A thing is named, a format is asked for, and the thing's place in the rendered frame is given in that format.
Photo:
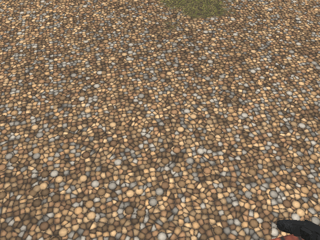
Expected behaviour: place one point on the right robot hand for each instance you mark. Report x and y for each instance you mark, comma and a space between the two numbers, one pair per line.
306, 229

